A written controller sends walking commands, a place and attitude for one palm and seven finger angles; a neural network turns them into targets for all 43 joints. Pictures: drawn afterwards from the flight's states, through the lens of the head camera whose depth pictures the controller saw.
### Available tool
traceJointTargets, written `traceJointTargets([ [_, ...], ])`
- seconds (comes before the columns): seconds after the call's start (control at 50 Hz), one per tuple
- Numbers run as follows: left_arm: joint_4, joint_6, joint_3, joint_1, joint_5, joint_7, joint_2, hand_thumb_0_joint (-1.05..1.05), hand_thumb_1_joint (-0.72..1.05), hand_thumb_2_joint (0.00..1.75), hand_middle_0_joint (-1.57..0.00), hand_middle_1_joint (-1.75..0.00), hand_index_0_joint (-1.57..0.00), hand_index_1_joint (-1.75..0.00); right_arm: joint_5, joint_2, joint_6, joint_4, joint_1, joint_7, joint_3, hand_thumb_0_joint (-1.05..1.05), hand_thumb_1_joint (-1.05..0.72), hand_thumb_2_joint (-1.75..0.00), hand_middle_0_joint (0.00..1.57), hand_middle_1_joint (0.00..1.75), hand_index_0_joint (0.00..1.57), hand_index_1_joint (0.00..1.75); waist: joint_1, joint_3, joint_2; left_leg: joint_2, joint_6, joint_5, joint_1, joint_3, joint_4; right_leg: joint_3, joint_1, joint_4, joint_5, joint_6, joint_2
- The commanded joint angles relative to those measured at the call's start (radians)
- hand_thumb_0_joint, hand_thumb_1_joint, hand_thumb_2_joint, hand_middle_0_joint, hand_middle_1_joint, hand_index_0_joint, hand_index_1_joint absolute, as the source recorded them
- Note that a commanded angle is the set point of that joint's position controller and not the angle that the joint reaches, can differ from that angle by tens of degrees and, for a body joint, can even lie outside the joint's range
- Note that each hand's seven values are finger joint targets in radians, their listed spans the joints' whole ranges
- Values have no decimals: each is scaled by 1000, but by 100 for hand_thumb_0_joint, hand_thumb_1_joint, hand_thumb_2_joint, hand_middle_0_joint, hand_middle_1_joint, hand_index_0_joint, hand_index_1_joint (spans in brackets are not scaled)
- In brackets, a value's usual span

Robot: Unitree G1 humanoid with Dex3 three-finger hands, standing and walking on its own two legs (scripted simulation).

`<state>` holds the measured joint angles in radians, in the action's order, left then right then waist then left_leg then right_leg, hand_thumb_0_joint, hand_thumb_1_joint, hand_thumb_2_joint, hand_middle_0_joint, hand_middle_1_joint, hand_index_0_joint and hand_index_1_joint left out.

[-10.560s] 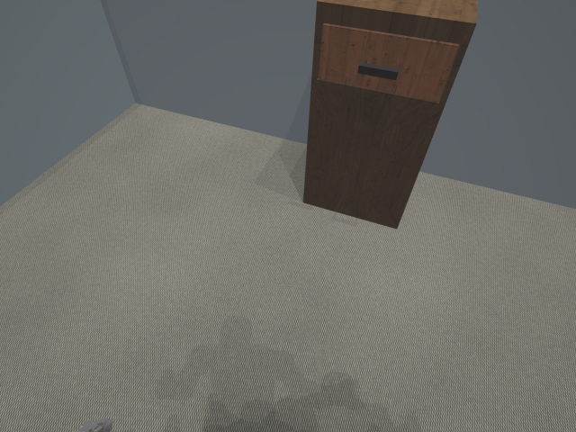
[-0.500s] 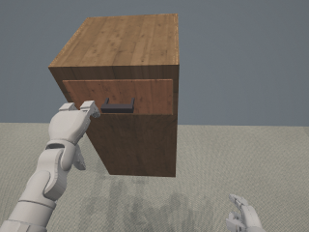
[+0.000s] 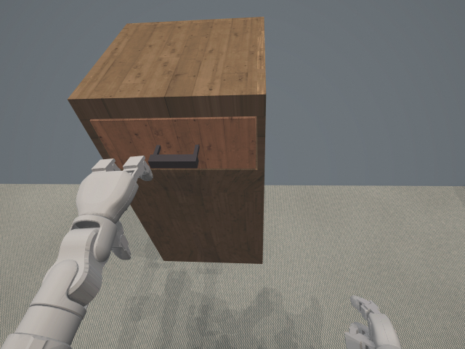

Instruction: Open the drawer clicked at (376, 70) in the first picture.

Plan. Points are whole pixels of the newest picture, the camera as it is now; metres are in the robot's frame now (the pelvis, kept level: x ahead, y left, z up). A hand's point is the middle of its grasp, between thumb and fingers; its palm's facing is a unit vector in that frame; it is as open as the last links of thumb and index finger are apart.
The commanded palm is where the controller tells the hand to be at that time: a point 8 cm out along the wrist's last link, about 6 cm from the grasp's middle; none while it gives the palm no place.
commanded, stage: move the hooked fingers above the handle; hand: left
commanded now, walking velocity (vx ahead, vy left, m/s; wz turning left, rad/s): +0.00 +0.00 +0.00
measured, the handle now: (175, 154) +0.55 +0.24 -0.03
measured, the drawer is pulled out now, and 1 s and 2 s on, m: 0.00 0.00 0.00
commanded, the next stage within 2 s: none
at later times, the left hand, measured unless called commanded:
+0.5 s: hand (142, 184) +0.38 +0.24 +0.05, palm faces -0.04 -0.03 -1.00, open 13.9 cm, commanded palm +0.37 +0.24 +0.12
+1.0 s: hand (158, 165) +0.45 +0.24 +0.04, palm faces -0.03 -0.01 -1.00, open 13.9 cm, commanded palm +0.44 +0.24 +0.10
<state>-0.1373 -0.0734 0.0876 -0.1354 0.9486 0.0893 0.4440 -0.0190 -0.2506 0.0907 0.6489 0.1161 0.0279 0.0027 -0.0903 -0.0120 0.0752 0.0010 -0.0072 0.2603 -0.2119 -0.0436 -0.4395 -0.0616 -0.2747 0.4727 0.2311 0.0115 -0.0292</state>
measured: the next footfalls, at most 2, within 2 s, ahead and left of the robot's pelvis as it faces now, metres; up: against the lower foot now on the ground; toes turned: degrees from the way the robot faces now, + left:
none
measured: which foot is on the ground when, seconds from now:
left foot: down 0.00-1.00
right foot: down 0.00-1.00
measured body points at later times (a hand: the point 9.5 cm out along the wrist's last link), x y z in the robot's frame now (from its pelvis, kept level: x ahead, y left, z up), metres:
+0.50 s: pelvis +0.00 +0.00 -0.01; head +0.04 -0.03 +0.44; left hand +0.38 +0.24 +0.11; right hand +0.12 -0.26 -0.14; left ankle -0.02 +0.12 -0.74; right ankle +0.01 -0.11 -0.74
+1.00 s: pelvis +0.00 +0.01 -0.01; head +0.07 -0.01 +0.43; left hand +0.45 +0.23 +0.09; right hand +0.06 -0.26 -0.15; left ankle -0.02 +0.12 -0.74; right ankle +0.01 -0.11 -0.74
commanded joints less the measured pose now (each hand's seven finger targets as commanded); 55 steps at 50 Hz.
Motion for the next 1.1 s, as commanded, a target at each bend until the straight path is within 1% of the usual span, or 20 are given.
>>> traceJointTargets([
  [0.0, 116, 26, -99, -414, 20, 34, 194, 0, -50, 30, -30, -120, -30, -120, 2, -105, -51, -137, -91, 17, 31, 0, -90, -90, 20, 30, 20, 30, 30, -223, -64, -40, -18, -223, -1, 10, 33, 39, 118, -40, -171, 25, 33],
  [0.06, 81, 55, -110, -492, 28, 47, 216, 0, -50, 30, -30, -120, -30, -120, 3, -102, -61, -131, -70, 23, 39, 0, -90, -90, 20, 30, 20, 30, 33, -273, -45, -42, -21, -223, 6, 10, 17, 44, 118, -30, -169, 26, 32],
  [0.18, -79, 69, -114, -557, 32, 61, 219, 0, -50, 30, -30, -120, -30, -120, -2, -110, -60, -113, -28, 27, 46, 0, -90, -90, 20, 30, 20, 30, 45, -266, -86, -41, -21, -220, -45, 4, 1, 42, 96, -14, -188, 23, 31],
  [0.22, -97, 74, -129, -582, 39, 65, 239, 0, -50, 30, -30, -120, -30, -120, -2, -116, -60, -116, -17, 25, 53, 0, -90, -90, 20, 30, 20, 30, 40, -295, -60, -42, -19, -238, -49, 6, -5, 43, 105, -3, -198, 27, 34],
  [0.26, -115, 77, -98, -590, 40, 67, 208, 0, -50, 30, -30, -120, -30, -120, -3, -112, -58, -122, -6, 23, 54, 0, -90, -90, 20, 30, 20, 30, 41, -309, -50, -41, -22, -255, -50, 5, -14, 42, 101, 9, -220, 29, 31],
  [0.32, -183, 83, -145, -605, 41, 72, 253, 0, -50, 30, -30, -120, -30, -120, -4, -123, -54, -118, 22, 24, 63, 0, -90, -90, 20, 30, 20, 30, 47, -313, -101, -41, -26, -240, -81, 6, -24, 43, 102, 13, -214, 24, 34],
  [0.36, -218, 93, -128, -659, 43, 76, 250, 0, -50, 30, -30, -120, -30, -120, -7, -126, -53, -110, 40, 27, 64, 0, -90, -90, 20, 30, 20, 30, 60, -299, -93, -39, -30, -218, -96, 3, -29, 46, 75, 17, -199, 22, 31],
  [0.44, -241, 125, -155, -735, 57, 100, 289, 0, -50, 30, -30, -120, -30, -120, -4, -130, -53, -98, 85, 26, 78, 0, -90, -90, 20, 30, 20, 30, 65, -365, -44, -39, -30, -244, -92, 6, -51, 50, 67, 41, -217, 26, 34],
  [0.48, -270, 136, -132, -756, 59, 114, 256, 0, -50, 30, -30, -120, -30, -120, -2, -130, -54, -89, 108, 24, 86, 0, -90, -90, 20, 30, 20, 30, 79, -377, -52, -36, -31, -265, -85, 7, -65, 47, 45, 51, -237, 27, 37],
  [0.52, -322, 138, -154, -773, 61, 125, 281, 0, -50, 30, -30, -120, -30, -120, -3, -137, -52, -81, 126, 23, 88, 0, -90, -90, 20, 30, 20, 30, 86, -372, -76, -36, -31, -267, -110, 13, -69, 43, 44, 57, -238, 27, 41],
  [0.54, -323, 142, -126, -804, 62, 130, 256, 0, -50, 30, -30, -120, -30, -120, -4, -137, -52, -77, 133, 20, 90, 0, -90, -90, 20, 30, 20, 30, 94, -372, -71, -35, -33, -266, -106, 10, -73, 45, 27, 58, -242, 25, 40],
  [0.58, -350, 142, -139, -812, 70, 143, 272, 0, -50, 30, -30, -120, -30, -120, -2, -139, -49, -70, 149, 16, 94, 0, -90, -90, 20, 30, 20, 30, 89, -404, -48, -35, -32, -280, -102, 8, -81, 47, 29, 68, -255, 28, 41],
  [0.62, -396, 140, -165, -828, 74, 152, 300, 0, -50, 30, -30, -120, -30, -120, -1, -145, -44, -63, 165, 13, 96, 0, -90, -90, 20, 30, 20, 30, 94, -398, -67, -34, -31, -286, -127, 12, -83, 42, 35, 73, -261, 29, 43],
  [0.68, -441, 134, -131, -869, 82, 161, 272, 0, -50, 30, -30, -120, -30, -120, -2, -145, -40, -57, 177, 9, 98, 0, -90, -90, 20, 30, 20, 30, 107, -393, -64, -31, -33, -270, -131, 7, -88, 43, 1, 74, -251, 26, 44],
  [0.74, -480, 137, -155, -881, 87, 170, 304, 0, -50, 30, -30, -120, -30, -120, -1, -148, -36, -57, 196, 7, 98, 0, -90, -90, 20, 30, 20, 30, 102, -420, -48, -31, -33, -286, -142, 9, -95, 44, 9, 85, -260, 29, 46],
  [0.78, -496, 135, -115, -923, 93, 175, 260, 0, -50, 30, -30, -120, -30, -120, 1, -147, -35, -51, 205, 4, 101, 0, -90, -90, 20, 30, 20, 30, 122, -405, -46, -27, -32, -283, -132, 9, -101, 40, -32, 85, -249, 27, 48],
  [0.88, -551, 139, -152, -973, 107, 197, 309, 0, -50, 30, -30, -120, -30, -120, 7, -152, -31, -41, 239, 4, 102, 0, -90, -90, 20, 30, 20, 30, 129, -452, -62, -27, -34, -304, -146, 14, -119, 41, -32, 100, -268, 26, 52],
  [0.9, -577, 132, -123, -978, 107, 199, 279, 0, -50, 30, -30, -120, -30, -120, 7, -151, -30, -41, 239, 3, 101, 0, -90, -90, 20, 30, 20, 30, 139, -432, -56, -27, -33, -291, -152, 12, -120, 39, -51, 97, -257, 25, 52],
  [1.04, -649, 127, -127, -1085, 118, 211, 307, 0, -50, 30, -30, -120, -30, -120, 14, -159, -26, -24, 287, 1, 104, 0, -90, -90, 20, 30, 20, 30, 167, -474, -44, -25, -34, -308, -163, 16, -147, 41, -73, 111, -271, 23, 55],
  [1.08, -690, 121, -116, -1095, 119, 207, 301, 0, -50, 30, -30, -120, -30, -120, 15, -161, -24, -17, 295, 1, 102, 0, -90, -90, 20, 30, 20, 30, 178, -453, -43, -25, -34, -298, -180, 13, -151, 41, -91, 111, -271, 21, 56],
])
